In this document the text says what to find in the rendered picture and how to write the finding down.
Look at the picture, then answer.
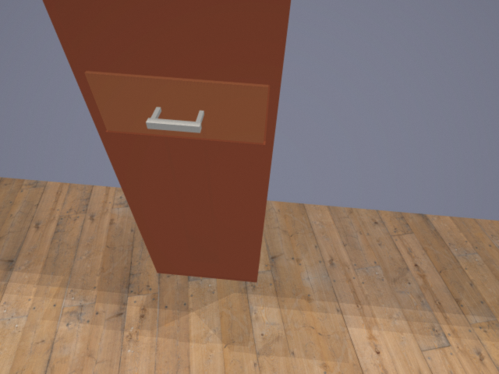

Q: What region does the cabinet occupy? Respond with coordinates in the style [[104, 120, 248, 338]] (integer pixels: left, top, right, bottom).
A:
[[43, 0, 291, 282]]

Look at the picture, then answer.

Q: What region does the drawer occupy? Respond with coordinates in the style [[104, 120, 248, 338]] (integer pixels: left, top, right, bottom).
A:
[[85, 71, 268, 143]]

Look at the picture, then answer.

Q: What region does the handle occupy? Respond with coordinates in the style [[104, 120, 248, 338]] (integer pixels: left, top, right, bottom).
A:
[[146, 107, 204, 133]]

